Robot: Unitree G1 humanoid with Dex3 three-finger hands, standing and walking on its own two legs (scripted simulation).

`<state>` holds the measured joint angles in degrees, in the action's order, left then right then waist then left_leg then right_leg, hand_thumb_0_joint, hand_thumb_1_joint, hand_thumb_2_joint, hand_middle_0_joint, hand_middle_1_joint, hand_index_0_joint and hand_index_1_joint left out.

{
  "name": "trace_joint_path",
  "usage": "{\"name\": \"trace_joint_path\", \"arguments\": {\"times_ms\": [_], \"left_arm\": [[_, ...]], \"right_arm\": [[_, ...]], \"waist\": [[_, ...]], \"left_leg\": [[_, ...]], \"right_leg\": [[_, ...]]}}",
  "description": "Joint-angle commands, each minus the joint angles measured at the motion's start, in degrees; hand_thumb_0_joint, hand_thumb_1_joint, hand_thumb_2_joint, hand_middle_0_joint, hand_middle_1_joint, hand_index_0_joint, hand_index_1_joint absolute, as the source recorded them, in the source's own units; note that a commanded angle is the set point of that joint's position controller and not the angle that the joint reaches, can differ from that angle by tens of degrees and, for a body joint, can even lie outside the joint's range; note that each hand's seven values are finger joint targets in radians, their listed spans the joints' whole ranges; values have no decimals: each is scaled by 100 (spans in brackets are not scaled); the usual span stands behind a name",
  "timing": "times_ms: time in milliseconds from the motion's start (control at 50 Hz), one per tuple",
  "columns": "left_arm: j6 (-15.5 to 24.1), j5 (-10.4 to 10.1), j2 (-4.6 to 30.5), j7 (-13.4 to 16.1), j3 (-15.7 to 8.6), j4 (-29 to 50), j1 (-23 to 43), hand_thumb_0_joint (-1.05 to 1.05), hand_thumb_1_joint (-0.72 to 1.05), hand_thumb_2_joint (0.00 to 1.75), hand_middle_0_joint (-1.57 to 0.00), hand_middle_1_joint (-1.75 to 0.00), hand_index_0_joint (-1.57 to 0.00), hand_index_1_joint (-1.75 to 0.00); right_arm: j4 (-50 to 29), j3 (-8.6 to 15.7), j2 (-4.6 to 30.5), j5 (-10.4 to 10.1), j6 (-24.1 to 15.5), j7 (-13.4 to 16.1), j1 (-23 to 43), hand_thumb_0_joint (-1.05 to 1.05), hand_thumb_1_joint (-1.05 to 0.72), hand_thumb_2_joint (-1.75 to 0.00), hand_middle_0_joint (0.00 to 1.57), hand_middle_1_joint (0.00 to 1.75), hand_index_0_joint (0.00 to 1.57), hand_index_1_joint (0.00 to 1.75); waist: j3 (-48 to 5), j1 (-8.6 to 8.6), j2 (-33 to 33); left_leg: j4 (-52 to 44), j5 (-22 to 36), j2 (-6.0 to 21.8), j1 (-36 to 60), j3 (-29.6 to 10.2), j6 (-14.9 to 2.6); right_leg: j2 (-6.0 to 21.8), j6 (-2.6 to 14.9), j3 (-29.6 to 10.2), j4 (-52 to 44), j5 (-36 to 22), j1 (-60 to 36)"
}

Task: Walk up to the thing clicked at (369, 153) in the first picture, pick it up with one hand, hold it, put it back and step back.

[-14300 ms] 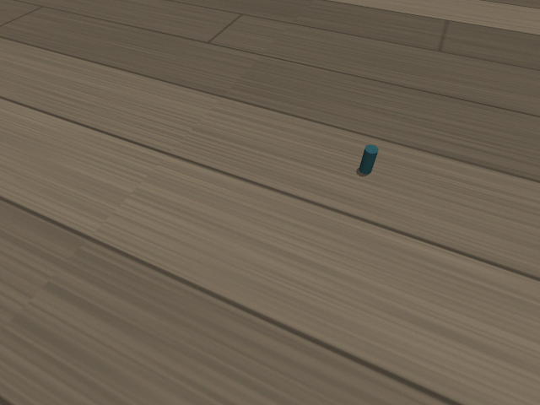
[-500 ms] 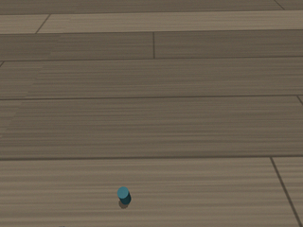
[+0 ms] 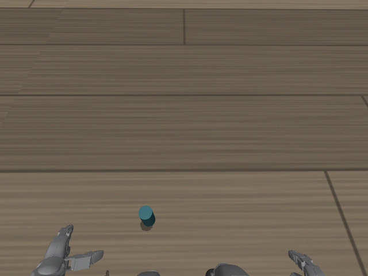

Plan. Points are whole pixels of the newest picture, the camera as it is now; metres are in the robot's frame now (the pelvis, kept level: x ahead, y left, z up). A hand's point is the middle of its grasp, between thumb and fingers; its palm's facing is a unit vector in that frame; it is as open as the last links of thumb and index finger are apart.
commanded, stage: go down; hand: left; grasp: from the side
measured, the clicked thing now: (147, 216) +0.40 +0.19 -0.69
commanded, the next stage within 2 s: none
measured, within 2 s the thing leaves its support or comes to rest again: neither
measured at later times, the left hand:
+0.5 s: hand (79, 265) +0.16 +0.27 -0.17, palm faces +0.04 -0.95 -0.31, open 17.0 cm
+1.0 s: hand (81, 241) +0.22 +0.32 -0.26, palm faces +0.05 -0.97 -0.22, open 17.2 cm
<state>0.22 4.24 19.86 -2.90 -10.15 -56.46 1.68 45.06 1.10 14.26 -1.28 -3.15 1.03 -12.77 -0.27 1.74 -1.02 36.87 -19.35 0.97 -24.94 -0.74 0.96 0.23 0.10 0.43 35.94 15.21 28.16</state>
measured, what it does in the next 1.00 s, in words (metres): lowers itself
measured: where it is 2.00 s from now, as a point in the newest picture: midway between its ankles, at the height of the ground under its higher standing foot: outside the picture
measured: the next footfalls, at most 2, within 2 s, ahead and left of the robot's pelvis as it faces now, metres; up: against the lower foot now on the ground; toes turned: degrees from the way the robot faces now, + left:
none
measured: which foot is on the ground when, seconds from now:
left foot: down 0.00-1.00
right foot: down 0.00-1.00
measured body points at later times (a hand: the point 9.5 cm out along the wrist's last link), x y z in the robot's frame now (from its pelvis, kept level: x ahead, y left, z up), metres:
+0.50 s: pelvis +0.01 +0.01 -0.06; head +0.09 +0.03 +0.39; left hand +0.15 +0.32 -0.15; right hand +0.19 -0.24 -0.14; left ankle -0.01 +0.13 -0.72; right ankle +0.03 -0.12 -0.72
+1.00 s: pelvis -0.03 +0.01 -0.18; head +0.12 +0.04 +0.24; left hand +0.22 +0.37 -0.25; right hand +0.16 -0.25 -0.27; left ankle -0.01 +0.13 -0.72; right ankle +0.03 -0.12 -0.72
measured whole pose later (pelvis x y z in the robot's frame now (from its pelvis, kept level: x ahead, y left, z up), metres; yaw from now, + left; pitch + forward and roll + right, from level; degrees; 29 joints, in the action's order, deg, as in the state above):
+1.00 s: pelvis -0.03 +0.01 -0.18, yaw +1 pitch +29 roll -2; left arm 10.3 -4.7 27.8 -19.5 -23.2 -35.0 1.4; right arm 32.7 0.6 17.5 0.1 -11.8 1.5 -8.4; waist -10.4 2.4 -1.2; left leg 93.8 -40.3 -0.8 -82.3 -3.6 0.7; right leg 1.8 -0.6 2.3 90.1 34.7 84.2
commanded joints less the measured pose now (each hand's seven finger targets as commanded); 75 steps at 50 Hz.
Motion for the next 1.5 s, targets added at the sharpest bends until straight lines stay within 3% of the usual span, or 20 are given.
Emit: {"name": "trace_joint_path", "arguments": {"times_ms": [0,60,160,180,340,580,680,740,800,840,880,920,940,1000,1060,1100,1260,1380,1400,1480], "left_arm": [[-262,40,1251,64,-427,987,-347,0,-14,14,-5,-8,-4,-9],[-459,-48,981,-5,-269,1406,-514,0,-32,11,-5,-8,-4,-9],[-493,-167,939,-95,-330,2486,-611,0,-48,9,-6,-10,-5,-11],[-503,-151,1090,-75,-484,2754,-701,0,-49,9,-6,-10,-5,-11],[-906,-160,1101,-104,-567,3779,-1760,0,-52,8,-7,-10,-6,-11],[-1049,-395,963,-268,-731,4547,-2234,0,-41,11,-6,-9,-6,-9],[-702,-437,1339,-406,-1069,4378,-1601,0,-42,13,-5,-10,-5,-10],[-246,-569,1356,-646,-1265,3596,-1192,0,-45,10,-5,-9,-5,-9],[430,-751,1693,-1006,-1577,3055,-687,0,-52,5,-7,-7,-7,-7],[966,-905,1813,-1312,-1611,3474,3,0,-54,6,-6,-9,-7,-8],[1253,-985,2135,-1548,-1835,3441,88,0,-51,7,-6,-10,-6,-9],[1416,-998,2051,-1727,-1763,2902,127,0,-59,9,-7,-13,-7,-12],[1506,-988,2197,-1762,-1899,2777,293,0,-61,9,-7,-13,-7,-13],[1639,-1054,2519,-1836,-2294,2517,335,0,-61,10,-7,-14,-7,-15],[1699,-1139,2751,-1935,-2526,2212,479,0,-61,10,-7,-14,-7,-14],[1840,-1213,3087,-2008,-2691,2559,1188,0,-58,10,-7,-13,-6,-13],[2347,-1373,3293,-2525,-2749,1658,2337,0,-57,8,-7,-13,-7,-12],[2479,-1345,3693,-2846,-2879,1180,2625,0,-58,6,-6,-11,-7,-10],[2515,-1358,3900,-2872,-2989,1395,2837,0,-59,5,-7,-11,-7,-10],[2510,-1445,3876,-2918,-3193,848,2353,0,-58,6,-6,-10,-6,-10]], "right_arm": [[-1057,378,1010,-28,-234,72,125,0,-90,-90,20,30,20,30],[-1296,355,972,-41,-330,85,167,0,-87,-89,20,30,20,30],[-1531,395,932,-23,-542,150,-11,0,-84,-89,20,30,20,30],[-1589,398,916,-11,-572,176,-11,0,-85,-89,20,30,20,30],[-1789,361,892,14,-713,265,-56,0,-84,-88,20,30,20,30],[-2207,334,806,54,-859,278,-26,0,-86,-89,20,30,20,30],[-2217,332,848,92,-934,255,68,0,-89,-90,20,30,20,30],[-2052,344,901,105,-986,187,33,0,-91,-90,20,30,20,30],[-1943,368,1002,108,-1093,135,6,0,-94,-91,20,30,20,30],[-2063,359,1073,109,-1168,98,148,0,-93,-91,20,30,20,30],[-1968,403,1184,124,-1162,132,103,0,-92,-90,20,30,20,30],[-1829,358,1276,132,-1132,115,138,0,-90,-90,20,30,20,30],[-1802,346,1311,123,-1118,116,136,0,-90,-90,20,30,20,30],[-1675,347,1384,97,-1021,90,87,0,-88,-89,20,30,20,30],[-1660,314,1424,66,-944,70,132,0,-88,-89,20,30,20,30],[-1587,312,1402,61,-928,89,94,0,-88,-89,20,30,20,30],[-1338,159,1428,79,-1012,116,77,0,-89,-90,20,30,20,30],[-1218,84,1585,98,-1002,102,39,0,-89,-90,20,30,20,30],[-1191,115,1658,93,-992,107,-13,0,-90,-90,20,30,20,30],[-1136,14,1674,80,-943,82,15,0,-90,-90,20,30,20,30]], "waist": [[-1271,-247,363],[-1072,-98,145],[-1515,1,215],[-1647,-46,295],[-1774,-40,696],[-2274,53,457],[-2071,55,627],[-1935,147,473],[-2363,86,477],[-2898,-5,770],[-3485,-103,1011],[-3321,-81,995],[-3419,-118,1008],[-3729,-291,928],[-3876,-283,694],[-4094,-188,666],[-3917,143,578],[-3984,-13,1106],[-4063,-14,1265],[-3961,-84,1085]], "left_leg": [[-43,934,-195,-361,115,-85],[178,402,-147,-719,87,-117],[786,537,-86,-991,-17,-107],[904,578,-92,-1018,-2,-111],[1282,1048,-21,-1163,-145,-17],[2240,1519,-79,-1831,-124,-106],[2658,1103,-84,-2449,-159,-101],[3133,512,-102,-3202,-150,-142],[3720,58,-179,-3881,-123,-176],[3932,-194,-190,-4030,-147,-155],[4136,-63,-164,-3869,-195,-114],[4224,-165,-144,-4126,-302,-70],[4302,-159,-146,-4212,-351,-70],[4532,-235,-161,-4488,-366,-99],[4717,-561,-190,-4910,-335,-152],[5005,-605,-223,-5276,-183,-192],[5723,-1092,-232,-6189,-95,-282],[5677,-1656,-191,-6064,-224,-219],[5706,-1648,-187,-6024,-260,-210],[5902,-1123,-194,-6196,-315,-183]], "right_leg": [[-33,118,114,-10,-537,-666],[-65,99,155,202,-13,-155],[-48,90,180,887,-139,366],[-31,94,166,978,-175,401],[-33,120,216,1529,-402,817],[25,104,198,2186,-974,1147],[23,114,212,2678,-533,1887],[34,124,166,3159,-45,2607],[71,121,103,3716,265,3158],[87,155,67,4100,535,3503],[84,172,47,4365,495,3651],[73,198,112,4664,637,4133],[65,212,143,4810,659,4331],[68,221,153,5020,691,4456],[68,200,137,5142,876,4463],[88,168,27,5169,885,4312],[87,161,-19,5572,1287,5038],[55,198,193,5952,1722,5742],[54,207,234,6057,1702,5816],[59,235,328,6425,1324,5982]]}}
